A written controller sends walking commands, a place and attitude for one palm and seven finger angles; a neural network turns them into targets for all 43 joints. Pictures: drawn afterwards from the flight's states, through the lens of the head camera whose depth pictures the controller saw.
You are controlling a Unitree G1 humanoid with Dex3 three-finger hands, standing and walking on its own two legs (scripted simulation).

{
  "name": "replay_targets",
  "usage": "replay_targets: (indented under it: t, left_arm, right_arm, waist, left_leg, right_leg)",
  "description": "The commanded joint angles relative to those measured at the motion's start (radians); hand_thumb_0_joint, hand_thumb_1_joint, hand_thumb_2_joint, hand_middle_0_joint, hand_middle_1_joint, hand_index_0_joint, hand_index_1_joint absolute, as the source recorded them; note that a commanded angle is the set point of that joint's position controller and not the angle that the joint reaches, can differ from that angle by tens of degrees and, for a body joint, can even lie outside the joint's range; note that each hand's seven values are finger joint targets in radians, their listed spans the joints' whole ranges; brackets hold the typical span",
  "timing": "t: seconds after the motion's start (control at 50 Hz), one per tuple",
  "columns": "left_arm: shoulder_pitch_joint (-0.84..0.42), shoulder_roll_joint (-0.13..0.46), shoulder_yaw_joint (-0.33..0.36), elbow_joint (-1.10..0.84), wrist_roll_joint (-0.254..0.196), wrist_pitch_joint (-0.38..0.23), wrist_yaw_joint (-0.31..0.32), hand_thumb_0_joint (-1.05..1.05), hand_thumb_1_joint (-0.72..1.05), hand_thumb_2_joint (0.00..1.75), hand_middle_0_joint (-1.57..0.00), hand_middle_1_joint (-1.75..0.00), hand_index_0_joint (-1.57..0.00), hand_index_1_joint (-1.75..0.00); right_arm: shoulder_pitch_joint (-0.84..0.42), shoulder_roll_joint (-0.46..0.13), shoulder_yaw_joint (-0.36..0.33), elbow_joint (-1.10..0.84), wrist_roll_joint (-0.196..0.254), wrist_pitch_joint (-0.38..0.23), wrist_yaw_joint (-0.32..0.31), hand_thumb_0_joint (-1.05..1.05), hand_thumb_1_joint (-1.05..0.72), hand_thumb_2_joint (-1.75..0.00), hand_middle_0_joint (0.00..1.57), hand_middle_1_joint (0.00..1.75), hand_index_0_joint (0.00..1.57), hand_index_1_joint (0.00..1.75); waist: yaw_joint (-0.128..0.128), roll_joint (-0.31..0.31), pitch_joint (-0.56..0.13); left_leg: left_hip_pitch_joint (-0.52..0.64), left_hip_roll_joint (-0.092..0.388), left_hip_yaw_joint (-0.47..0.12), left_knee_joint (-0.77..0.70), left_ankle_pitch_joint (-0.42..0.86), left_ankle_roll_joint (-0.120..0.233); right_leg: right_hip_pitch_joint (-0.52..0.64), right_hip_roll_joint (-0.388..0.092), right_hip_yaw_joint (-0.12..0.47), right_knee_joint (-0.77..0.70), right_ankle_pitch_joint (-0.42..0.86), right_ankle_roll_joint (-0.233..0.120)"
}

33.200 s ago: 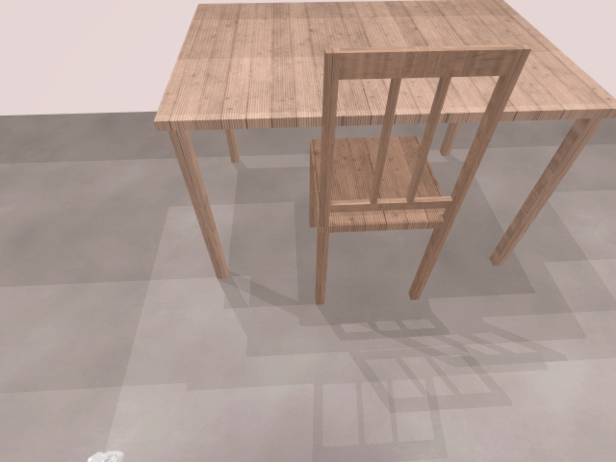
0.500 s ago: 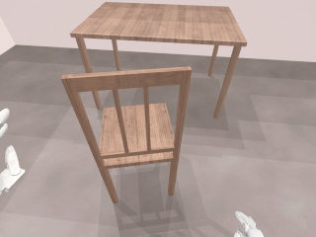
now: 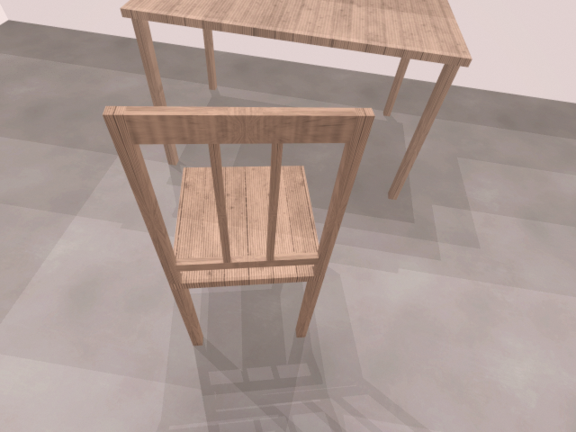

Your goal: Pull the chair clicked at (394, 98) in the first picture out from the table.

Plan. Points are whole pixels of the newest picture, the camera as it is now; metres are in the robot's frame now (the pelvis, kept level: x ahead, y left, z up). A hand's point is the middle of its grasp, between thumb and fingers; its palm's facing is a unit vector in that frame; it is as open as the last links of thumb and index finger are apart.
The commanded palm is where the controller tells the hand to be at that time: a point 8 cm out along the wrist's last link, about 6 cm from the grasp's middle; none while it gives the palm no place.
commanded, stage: let the arm hang, fingers relaxed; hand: left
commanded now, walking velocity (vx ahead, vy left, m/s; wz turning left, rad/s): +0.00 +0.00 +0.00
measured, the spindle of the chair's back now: (221, 211) +0.50 +0.15 -0.06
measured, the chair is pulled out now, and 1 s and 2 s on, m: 0.67 0.67 0.67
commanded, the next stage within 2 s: look to check the result in 0.76 s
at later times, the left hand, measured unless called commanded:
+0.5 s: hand out of the picture +0.02 +0.15 -0.17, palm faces -0.01 -0.98 -0.18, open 7.3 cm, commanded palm none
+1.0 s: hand out of the picture +0.02 +0.15 -0.16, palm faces +0.00 -0.98 -0.18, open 7.4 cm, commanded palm none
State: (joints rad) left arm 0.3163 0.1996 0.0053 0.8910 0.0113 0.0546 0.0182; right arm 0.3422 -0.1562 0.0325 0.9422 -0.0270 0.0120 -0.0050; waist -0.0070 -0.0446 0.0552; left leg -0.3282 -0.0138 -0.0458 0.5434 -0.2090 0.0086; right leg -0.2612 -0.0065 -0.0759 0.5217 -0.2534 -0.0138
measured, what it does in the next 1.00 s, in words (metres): stands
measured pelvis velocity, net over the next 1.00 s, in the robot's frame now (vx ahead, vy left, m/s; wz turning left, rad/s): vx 0.02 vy -0.02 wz -0.01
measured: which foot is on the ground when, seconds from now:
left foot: down 0.00-1.00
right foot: down 0.00-1.00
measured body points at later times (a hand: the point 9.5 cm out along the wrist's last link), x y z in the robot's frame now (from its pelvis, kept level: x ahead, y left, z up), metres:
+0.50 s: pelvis +0.02 -0.01 +0.01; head +0.03 -0.02 +0.46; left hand +0.02 +0.20 -0.15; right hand +0.02 -0.22 -0.16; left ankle +0.05 +0.11 -0.73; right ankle +0.02 -0.11 -0.73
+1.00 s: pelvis +0.02 -0.02 +0.01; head +0.04 -0.02 +0.46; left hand +0.02 +0.20 -0.15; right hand +0.00 -0.22 -0.16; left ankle +0.05 +0.11 -0.73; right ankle +0.02 -0.11 -0.73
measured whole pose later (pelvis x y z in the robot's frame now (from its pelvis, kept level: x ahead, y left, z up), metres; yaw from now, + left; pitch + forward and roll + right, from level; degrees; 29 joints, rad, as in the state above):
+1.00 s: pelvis +0.02 -0.02 +0.01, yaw -1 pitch -1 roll +0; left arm 0.30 0.14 -0.02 1.06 0.00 0.01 0.03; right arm 0.34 -0.13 0.02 1.07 -0.01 0.00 -0.04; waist -0.01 0.02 0.06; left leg -0.23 0.01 -0.04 0.45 -0.20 -0.01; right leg -0.17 0.01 -0.07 0.44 -0.25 -0.04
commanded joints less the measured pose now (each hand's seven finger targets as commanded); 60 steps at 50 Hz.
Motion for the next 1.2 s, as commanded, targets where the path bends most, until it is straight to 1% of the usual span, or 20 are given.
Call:
replay_targets:
  t: [0.0, 0.06, 0.1, 0.16, 0.18, 0.24, 0.3, 0.38, 0.46, 0.52, 0.66, 0.7, 0.76, 0.78, 0.96, 1.0, 1.06, 1.08, 1.16, 1.18]
  left_arm:
    - [0.080, 0.105, 0.003, 0.021, -0.003, -0.052, -0.001, 0.00, 0.90, 0.90, -0.20, -0.30, -0.20, -0.30]
    - [0.087, 0.089, -0.009, 0.072, -0.007, -0.057, 0.002, 0.00, 0.90, 0.90, -0.20, -0.30, -0.20, -0.30]
    - [0.092, 0.082, -0.016, 0.098, -0.007, -0.057, 0.005, 0.00, 0.90, 0.90, -0.20, -0.30, -0.20, -0.30]
    - [0.101, 0.072, -0.019, 0.127, -0.009, -0.057, 0.009, 0.00, 0.90, 0.90, -0.20, -0.30, -0.20, -0.30]
    - [0.103, 0.073, -0.022, 0.136, -0.009, -0.056, 0.010, 0.00, 0.90, 0.90, -0.20, -0.30, -0.20, -0.30]
    - [0.117, 0.063, -0.023, 0.153, -0.009, -0.058, 0.014, 0.00, 0.90, 0.90, -0.20, -0.30, -0.20, -0.30]
    - [0.111, 0.056, -0.023, 0.159, -0.008, -0.059, 0.016, 0.00, 0.90, 0.90, -0.20, -0.30, -0.20, -0.30]
    - [0.094, 0.052, -0.021, 0.160, -0.007, -0.057, 0.017, 0.00, 0.90, 0.90, -0.20, -0.30, -0.20, -0.30]
    - [0.078, 0.047, -0.014, 0.149, -0.006, -0.062, 0.019, 0.00, 0.90, 0.90, -0.20, -0.30, -0.20, -0.30]
    - [0.069, 0.051, -0.015, 0.151, -0.008, -0.060, 0.019, 0.00, 0.90, 0.90, -0.20, -0.30, -0.20, -0.30]
    - [0.057, 0.054, -0.009, 0.136, -0.010, -0.061, 0.017, 0.00, 0.90, 0.90, -0.20, -0.30, -0.20, -0.30]
    - [0.051, 0.057, -0.009, 0.133, -0.009, -0.059, 0.018, 0.00, 0.90, 0.90, -0.20, -0.30, -0.20, -0.30]
    - [0.055, 0.053, -0.007, 0.132, -0.011, -0.061, 0.018, 0.00, 0.90, 0.90, -0.20, -0.30, -0.20, -0.30]
    - [0.050, 0.053, -0.007, 0.130, -0.010, -0.060, 0.018, 0.00, 0.90, 0.90, -0.20, -0.30, -0.20, -0.30]
    - [0.064, 0.045, -0.007, 0.136, -0.010, -0.062, 0.019, 0.00, 0.90, 0.90, -0.20, -0.30, -0.20, -0.30]
    - [0.063, 0.042, -0.007, 0.139, -0.010, -0.060, 0.019, 0.00, 0.90, 0.90, -0.20, -0.30, -0.20, -0.30]
    - [0.067, 0.041, -0.006, 0.142, -0.009, -0.061, 0.019, 0.00, 0.90, 0.90, -0.20, -0.30, -0.20, -0.30]
    - [0.070, 0.041, -0.007, 0.143, -0.009, -0.059, 0.019, 0.00, 0.90, 0.90, -0.20, -0.30, -0.20, -0.30]
    - [0.072, 0.038, -0.006, 0.141, -0.010, -0.062, 0.018, 0.00, 0.90, 0.90, -0.20, -0.30, -0.20, -0.30]
    - [0.068, 0.041, -0.007, 0.142, -0.009, -0.061, 0.019, 0.00, 0.90, 0.90, -0.20, -0.30, -0.20, -0.30]
  right_arm:
    - [0.018, -0.127, -0.040, -0.031, 0.012, -0.036, -0.025, 0.00, -0.90, -0.90, 0.20, 0.30, 0.20, 0.30]
    - [0.065, -0.111, -0.039, 0.011, 0.017, -0.035, -0.027, 0.00, -0.90, -0.90, 0.20, 0.30, 0.20, 0.30]
    - [0.078, -0.107, -0.038, 0.033, 0.017, -0.031, -0.029, 0.00, -0.90, -0.90, 0.20, 0.30, 0.20, 0.30]
    - [0.097, -0.098, -0.036, 0.058, 0.019, -0.031, -0.031, 0.00, -0.90, -0.90, 0.20, 0.30, 0.20, 0.30]
    - [0.094, -0.097, -0.035, 0.066, 0.019, -0.030, -0.031, 0.00, -0.90, -0.90, 0.20, 0.30, 0.20, 0.30]
    - [0.091, -0.085, -0.031, 0.081, 0.020, -0.033, -0.031, 0.00, -0.90, -0.90, 0.20, 0.30, 0.20, 0.30]
    - [0.081, -0.077, -0.029, 0.092, 0.019, -0.032, -0.032, 0.00, -0.90, -0.90, 0.20, 0.30, 0.20, 0.30]
    - [0.066, -0.067, -0.030, 0.102, 0.017, -0.024, -0.031, 0.00, -0.90, -0.90, 0.20, 0.30, 0.20, 0.30]
    - [0.068, -0.059, -0.031, 0.101, 0.014, -0.027, -0.029, 0.00, -0.90, -0.90, 0.20, 0.30, 0.20, 0.30]
    - [0.062, -0.059, -0.029, 0.099, 0.014, -0.025, -0.032, 0.00, -0.90, -0.90, 0.20, 0.30, 0.20, 0.30]
    - [0.071, -0.066, -0.032, 0.092, 0.014, -0.025, -0.033, 0.00, -0.90, -0.90, 0.20, 0.30, 0.20, 0.30]
    - [0.071, -0.066, -0.033, 0.091, 0.015, -0.024, -0.033, 0.00, -0.90, -0.90, 0.20, 0.30, 0.20, 0.30]
    - [0.077, -0.067, -0.033, 0.093, 0.014, -0.025, -0.034, 0.00, -0.90, -0.90, 0.20, 0.30, 0.20, 0.30]
    - [0.076, -0.065, -0.033, 0.094, 0.015, -0.025, -0.035, 0.00, -0.90, -0.90, 0.20, 0.30, 0.20, 0.30]
    - [0.085, -0.058, -0.032, 0.102, 0.015, -0.024, -0.035, 0.00, -0.90, -0.90, 0.20, 0.30, 0.20, 0.30]
    - [0.082, -0.056, -0.032, 0.105, 0.014, -0.023, -0.037, 0.00, -0.90, -0.90, 0.20, 0.30, 0.20, 0.30]
    - [0.084, -0.054, -0.031, 0.106, 0.015, -0.026, -0.037, 0.00, -0.90, -0.90, 0.20, 0.30, 0.20, 0.30]
    - [0.078, -0.052, -0.033, 0.105, 0.016, -0.023, -0.038, 0.00, -0.90, -0.90, 0.20, 0.30, 0.20, 0.30]
    - [0.087, -0.055, -0.032, 0.103, 0.014, -0.025, -0.038, 0.00, -0.90, -0.90, 0.20, 0.30, 0.20, 0.30]
    - [0.083, -0.054, -0.033, 0.102, 0.016, -0.024, -0.038, 0.00, -0.90, -0.90, 0.20, 0.30, 0.20, 0.30]
  waist:
    - [0.019, 0.191, -0.075]
    - [0.008, 0.095, -0.080]
    - [0.003, 0.068, -0.037]
    - [0.001, 0.024, -0.032]
    - [0.002, 0.031, -0.007]
    - [0.004, 0.027, -0.024]
    - [0.003, 0.019, 0.011]
    - [0.003, 0.037, 0.067]
    - [0.002, 0.030, 0.031]
    - [0.004, 0.087, 0.046]
    - [0.004, 0.055, 0.018]
    - [0.004, 0.053, 0.039]
    - [0.004, 0.046, 0.000]
    - [0.004, 0.050, 0.026]
    - [0.001, 0.038, 0.023]
    - [0.001, 0.059, 0.050]
    - [0.002, 0.072, 0.031]
    - [0.004, 0.073, 0.056]
    - [0.001, 0.044, 0.021]
    - [0.002, 0.047, 0.042]
  left_leg:
    - [0.044, 0.101, -0.137, -0.198, 0.028, 0.057]
    - [0.088, 0.098, -0.109, -0.172, 0.051, 0.054]
    - [0.080, 0.097, -0.103, -0.171, 0.039, 0.054]
    - [0.086, 0.097, -0.098, -0.168, 0.040, 0.054]
    - [0.078, 0.096, -0.097, -0.174, 0.037, 0.055]
    - [0.098, 0.093, -0.086, -0.162, 0.066, 0.056]
    - [0.097, 0.090, -0.077, -0.160, 0.078, 0.054]
    - [0.075, 0.084, -0.075, -0.173, 0.007, 0.049]
    - [0.083, 0.078, -0.072, -0.166, 0.040, 0.044]
    - [0.075, 0.080, -0.068, -0.166, 0.054, 0.041]
    - [0.090, 0.083, -0.070, -0.166, 0.058, 0.041]
    - [0.077, 0.086, -0.072, -0.171, 0.058, 0.042]
    - [0.102, 0.086, -0.071, -0.163, 0.072, 0.041]
    - [0.090, 0.088, -0.071, -0.169, 0.072, 0.043]
    - [0.104, 0.085, -0.065, -0.163, 0.050, 0.040]
    - [0.095, 0.088, -0.068, -0.170, 0.044, 0.042]
    - [0.095, 0.089, -0.070, -0.174, 0.039, 0.042]
    - [0.087, 0.089, -0.072, -0.178, 0.027, 0.044]
    - [0.103, 0.087, -0.066, -0.166, 0.038, 0.041]
    - [0.095, 0.088, -0.067, -0.169, 0.040, 0.043]
  right_leg:
    - [0.100, -0.064, 0.104, -0.123, 0.074, -0.048]
    - [0.086, -0.083, 0.114, -0.149, 0.090, -0.052]
    - [0.063, -0.084, 0.116, -0.159, 0.080, -0.056]
    - [0.059, -0.088, 0.117, -0.162, 0.067, -0.056]
    - [0.046, -0.084, 0.116, -0.164, 0.058, -0.058]
    - [0.051, -0.093, 0.126, -0.163, 0.079, -0.057]
    - [0.032, -0.095, 0.129, -0.168, 0.085, -0.057]
    - [0.001, -0.089, 0.128, -0.189, 0.017, -0.059]
    - [0.032, -0.095, 0.134, -0.183, 0.048, -0.059]
    - [0.040, -0.095, 0.136, -0.185, 0.062, -0.060]
    - [0.060, -0.094, 0.131, -0.189, 0.070, -0.061]
    - [0.058, -0.091, 0.125, -0.190, 0.066, -0.061]
    - [0.071, -0.093, 0.127, -0.187, 0.078, -0.061]
    - [0.063, -0.088, 0.123, -0.192, 0.077, -0.062]
    - [0.051, -0.094, 0.131, -0.200, 0.051, -0.064]
    - [0.036, -0.089, 0.131, -0.200, 0.046, -0.064]
    - [0.049, -0.090, 0.131, -0.197, 0.047, -0.063]
    - [0.037, -0.085, 0.130, -0.203, 0.037, -0.063]
    - [0.049, -0.089, 0.134, -0.199, 0.049, -0.063]
    - [0.042, -0.087, 0.130, -0.202, 0.049, -0.063]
